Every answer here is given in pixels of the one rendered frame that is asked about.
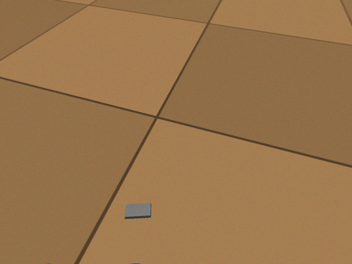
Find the small box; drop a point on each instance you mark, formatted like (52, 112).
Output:
(138, 210)

